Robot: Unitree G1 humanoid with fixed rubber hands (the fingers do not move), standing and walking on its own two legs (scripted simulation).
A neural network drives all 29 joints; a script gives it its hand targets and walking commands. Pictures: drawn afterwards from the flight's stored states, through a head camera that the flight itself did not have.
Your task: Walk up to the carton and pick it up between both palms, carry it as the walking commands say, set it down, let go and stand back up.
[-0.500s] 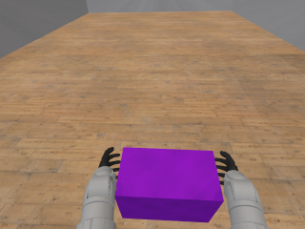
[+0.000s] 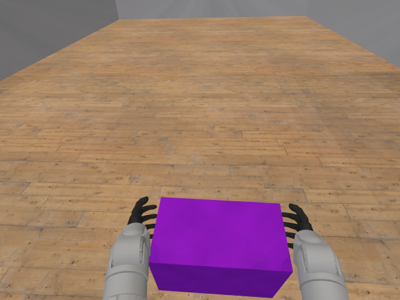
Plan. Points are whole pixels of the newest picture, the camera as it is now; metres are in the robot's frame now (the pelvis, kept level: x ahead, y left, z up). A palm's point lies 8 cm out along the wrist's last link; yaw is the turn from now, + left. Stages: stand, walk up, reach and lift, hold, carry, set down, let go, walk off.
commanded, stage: hold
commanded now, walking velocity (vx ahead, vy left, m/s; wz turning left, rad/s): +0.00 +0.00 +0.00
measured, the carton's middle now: (217, 248) +0.29 +0.00 -0.05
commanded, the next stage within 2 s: carry in 1.18 s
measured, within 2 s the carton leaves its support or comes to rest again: neither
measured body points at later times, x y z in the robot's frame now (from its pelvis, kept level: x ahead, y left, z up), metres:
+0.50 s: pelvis -0.01 +0.00 +0.00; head -0.08 +0.00 +0.44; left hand +0.29 +0.17 +0.03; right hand +0.28 -0.18 +0.02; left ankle +0.02 +0.13 -0.75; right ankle -0.01 -0.13 -0.75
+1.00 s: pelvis +0.00 +0.01 +0.00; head -0.07 +0.00 +0.44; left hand +0.29 +0.17 +0.03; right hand +0.28 -0.18 +0.02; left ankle +0.02 +0.13 -0.75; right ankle -0.01 -0.13 -0.75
